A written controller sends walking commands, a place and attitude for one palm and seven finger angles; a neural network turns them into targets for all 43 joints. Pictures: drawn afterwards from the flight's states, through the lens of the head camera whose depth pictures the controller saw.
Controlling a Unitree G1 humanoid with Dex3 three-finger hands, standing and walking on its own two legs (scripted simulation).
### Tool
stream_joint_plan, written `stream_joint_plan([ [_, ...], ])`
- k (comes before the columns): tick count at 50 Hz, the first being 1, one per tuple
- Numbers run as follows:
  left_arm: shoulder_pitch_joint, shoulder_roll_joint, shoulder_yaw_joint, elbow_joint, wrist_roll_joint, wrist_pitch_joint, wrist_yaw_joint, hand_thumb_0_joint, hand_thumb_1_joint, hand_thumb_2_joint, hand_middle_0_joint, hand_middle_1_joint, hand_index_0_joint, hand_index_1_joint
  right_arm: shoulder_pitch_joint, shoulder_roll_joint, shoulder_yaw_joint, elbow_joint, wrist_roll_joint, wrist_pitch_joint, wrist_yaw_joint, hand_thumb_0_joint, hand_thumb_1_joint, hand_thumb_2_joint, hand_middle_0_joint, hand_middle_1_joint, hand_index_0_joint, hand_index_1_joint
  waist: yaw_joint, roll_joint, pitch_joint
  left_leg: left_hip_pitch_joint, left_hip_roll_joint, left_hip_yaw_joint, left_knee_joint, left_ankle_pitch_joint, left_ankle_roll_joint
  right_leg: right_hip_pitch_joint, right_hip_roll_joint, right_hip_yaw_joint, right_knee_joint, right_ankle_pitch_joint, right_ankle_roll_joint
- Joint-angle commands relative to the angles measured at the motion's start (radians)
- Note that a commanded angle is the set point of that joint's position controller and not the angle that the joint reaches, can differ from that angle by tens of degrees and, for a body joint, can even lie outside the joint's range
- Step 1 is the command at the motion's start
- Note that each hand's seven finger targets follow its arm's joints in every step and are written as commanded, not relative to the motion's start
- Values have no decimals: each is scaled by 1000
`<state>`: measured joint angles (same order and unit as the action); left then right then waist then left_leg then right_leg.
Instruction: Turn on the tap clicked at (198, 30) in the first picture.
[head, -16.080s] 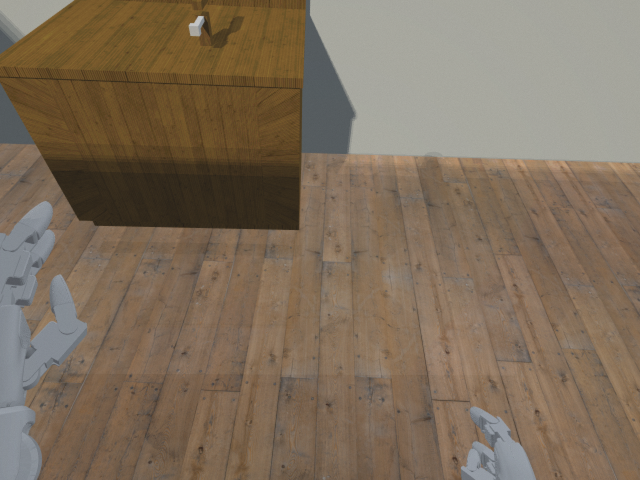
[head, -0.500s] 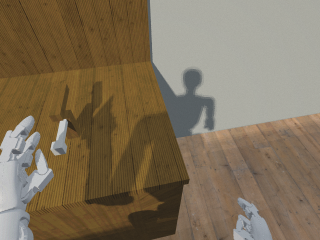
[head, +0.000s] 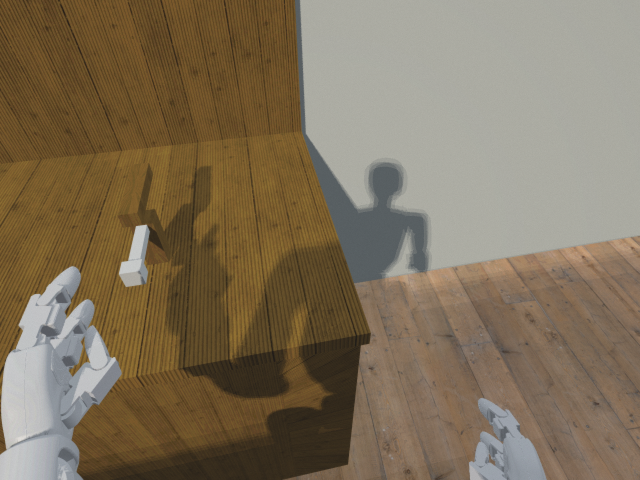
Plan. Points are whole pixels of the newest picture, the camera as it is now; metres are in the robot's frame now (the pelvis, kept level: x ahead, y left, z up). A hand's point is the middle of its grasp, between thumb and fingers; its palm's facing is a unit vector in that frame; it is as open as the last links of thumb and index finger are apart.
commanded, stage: turn the palm inward beside the body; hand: left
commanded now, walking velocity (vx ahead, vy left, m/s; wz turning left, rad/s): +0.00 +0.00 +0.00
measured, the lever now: (133, 273) +0.36 +0.32 +0.06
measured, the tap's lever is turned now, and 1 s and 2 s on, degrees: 0 0 0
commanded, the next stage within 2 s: reach beside the lever's end, fingers flat in 0.52 s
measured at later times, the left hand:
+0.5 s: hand (125, 339) +0.21 +0.23 +0.14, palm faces +0.50 -0.86 -0.12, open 7.4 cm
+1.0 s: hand (129, 327) +0.23 +0.24 +0.12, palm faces +0.50 -0.86 -0.11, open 7.4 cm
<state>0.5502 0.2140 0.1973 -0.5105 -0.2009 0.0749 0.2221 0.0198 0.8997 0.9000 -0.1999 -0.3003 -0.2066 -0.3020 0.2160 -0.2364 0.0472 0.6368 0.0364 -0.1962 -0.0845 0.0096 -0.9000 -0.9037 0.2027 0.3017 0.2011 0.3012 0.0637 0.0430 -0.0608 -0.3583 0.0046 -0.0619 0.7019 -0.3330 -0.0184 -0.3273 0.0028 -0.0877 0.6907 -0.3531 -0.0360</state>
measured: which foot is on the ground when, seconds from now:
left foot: down 0.00-1.00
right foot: down 0.00-1.00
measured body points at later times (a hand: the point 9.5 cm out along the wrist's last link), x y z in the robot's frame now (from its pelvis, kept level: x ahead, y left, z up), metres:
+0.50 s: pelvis +0.03 +0.00 +0.00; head +0.01 -0.02 +0.45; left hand +0.18 +0.27 +0.15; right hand +0.22 -0.22 -0.07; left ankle +0.03 +0.14 -0.72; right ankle +0.01 -0.09 -0.72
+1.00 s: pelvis +0.02 +0.00 +0.00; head +0.02 -0.01 +0.45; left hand +0.20 +0.28 +0.13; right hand +0.21 -0.22 -0.08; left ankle +0.03 +0.14 -0.72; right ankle +0.01 -0.09 -0.72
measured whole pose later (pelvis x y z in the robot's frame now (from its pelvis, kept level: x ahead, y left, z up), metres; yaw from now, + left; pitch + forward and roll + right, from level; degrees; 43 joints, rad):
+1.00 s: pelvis +0.02 +0.00 +0.00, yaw +0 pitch +1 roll +0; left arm 0.43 0.20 0.22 -0.38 -0.19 0.04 0.22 0.02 0.90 0.90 -0.20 -0.30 -0.21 -0.30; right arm 0.20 -0.23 0.04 0.66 0.02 -0.18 -0.09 0.01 -0.90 -0.90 0.20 0.30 0.20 0.30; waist 0.06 0.03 -0.05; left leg -0.35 0.00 -0.06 0.68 -0.35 -0.02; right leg -0.32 0.00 -0.09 0.67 -0.37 -0.03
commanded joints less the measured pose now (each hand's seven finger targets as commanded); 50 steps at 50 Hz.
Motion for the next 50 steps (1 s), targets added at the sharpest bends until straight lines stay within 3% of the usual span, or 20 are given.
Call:
stream_joint_plan([
  [1,-107,172,110,-248,17,-75,22,0,900,900,-200,-300,-200,-300,-178,-100,-47,-166,-6,-78,-11,0,-900,-900,200,300,200,300,10,-12,7,-24,-34,23,-107,-69,46,-53,-27,73,-212,-150,27],
  [4,-113,131,72,-244,6,-81,22,0,900,900,-200,-300,-200,-300,-179,-98,-44,-171,-5,-88,-7,0,-900,-900,200,300,200,300,0,-4,16,-32,-33,22,-99,-68,46,-63,-33,72,-204,-148,27],
  [6,-94,161,106,-236,4,-71,23,0,900,900,-200,-300,-200,-300,-176,-100,-45,-157,-5,-92,-8,0,-900,-900,200,300,200,300,12,22,12,-29,-34,18,-103,-70,44,-57,-29,69,-204,-138,24],
  [7,-106,122,68,-253,-1,-72,17,0,900,900,-200,-300,-200,-300,-172,-98,-42,-169,-4,-93,-8,0,-900,-900,200,300,200,300,0,-6,-2,-27,-34,13,-108,-59,46,-49,-31,62,-192,-119,24],
  [11,-56,150,105,-226,-3,-48,6,0,900,900,-200,-300,-200,-300,-163,-108,-47,-161,-5,-95,-11,0,-900,-900,200,300,200,300,16,-15,-18,-9,-30,16,-102,26,47,-26,-24,53,-183,-24,23],
  [12,-70,115,75,-241,-10,-49,-2,0,900,900,-200,-300,-200,-300,-155,-104,-45,-172,-6,-94,-10,0,-900,-900,200,300,200,300,6,-39,-30,-3,-30,17,-100,52,48,-20,-27,47,-171,14,25],
  [15,-61,126,95,-225,-15,-41,-10,0,900,900,-200,-300,-200,-300,-142,-110,-50,-171,-8,-93,-10,0,-900,-900,200,300,200,300,11,-57,-44,8,-26,19,-92,126,47,-2,-24,40,-156,113,26],
  [21,-70,142,115,-244,9,-64,5,0,900,900,-200,-300,-200,-300,-126,-107,-53,-162,-13,-84,-9,0,-900,-900,200,300,200,300,18,-7,-64,42,-25,22,-89,210,40,11,-19,28,-130,206,20],
  [22,-85,104,77,-260,9,-71,2,0,900,900,-200,-300,-200,-300,-120,-104,-52,-171,-14,-83,-6,0,-900,-900,200,300,200,300,5,-16,-78,47,-26,21,-88,221,40,12,-22,24,-123,218,21],
  [25,-60,113,86,-248,4,-75,-7,0,900,900,-200,-300,-200,-300,-118,-108,-58,-172,-15,-83,-4,0,-900,-900,200,300,200,300,10,-33,-107,57,-21,26,-81,263,40,37,-22,25,-117,276,21],
  [26,-53,129,105,-240,12,-71,-4,0,900,900,-200,-300,-200,-300,-120,-106,-55,-162,-14,-77,-7,0,-900,-900,200,300,200,300,20,4,-86,54,-24,25,-85,266,36,36,-20,26,-119,271,17],
  [27,-64,97,72,-249,9,-72,-8,0,900,900,-200,-300,-200,-300,-116,-103,-55,-170,-15,-75,-6,0,-900,-900,200,300,200,300,6,-13,-96,62,-23,25,-84,279,37,38,-24,23,-115,292,19],
  [30,-41,109,93,-233,1,-65,-13,0,900,900,-200,-300,-200,-300,-111,-108,-61,-172,-15,-70,-6,0,-900,-900,200,300,200,300,13,-45,-116,65,-20,28,-79,320,37,61,-24,23,-111,354,20],
  [35,-68,103,99,-188,-2,-56,-15,0,900,900,-200,-300,-200,-300,-115,-107,-62,-169,-13,-48,-11,0,-900,-900,200,300,200,300,10,-52,-76,52,-19,26,-91,301,34,51,-22,22,-121,330,19],
  [36,-75,122,117,-188,9,-56,-8,0,900,900,-200,-300,-200,-300,-122,-104,-61,-159,-13,-44,-15,0,-900,-900,200,300,200,300,15,-22,-63,57,-20,28,-95,294,33,45,-19,24,-126,312,18],
  [39,-119,90,71,-185,14,-77,-5,0,900,900,-200,-300,-200,-300,-117,-105,-61,-166,-15,-48,-11,0,-900,-900,200,300,200,300,1,-24,-73,64,-19,22,-95,285,33,29,-18,23,-123,285,19],
  [41,-164,132,107,-166,24,-90,7,0,900,900,-200,-300,-200,-300,-120,-106,-59,-147,-15,-46,-17,0,-900,-900,200,300,200,300,-1,-13,-57,59,-19,17,-102,255,31,20,-14,27,-131,245,17],
  [44,-173,109,85,-136,25,-110,6,0,900,900,-200,-300,-200,-300,-126,-106,-60,-153,-19,-48,-14,0,-900,-900,200,300,200,300,-5,-28,-83,56,-22,18,-99,242,33,21,-16,28,-128,232,18],
  [46,-197,154,129,-97,28,-106,12,0,900,900,-200,-300,-200,-300,-133,-107,-57,-136,-18,-39,-19,0,-900,-900,200,300,200,300,0,3,-69,43,-25,20,-108,200,33,18,-13,36,-144,189,16],
  [50,-265,133,117,-44,11,-102,7,0,900,900,-200,-300,-200,-300,-149,-107,-55,-137,-14,-33,-21,0,-900,-900,200,300,200,300,-10,-17,-72,31,-29,22,-115,169,36,23,-16,40,-155,161,17],
])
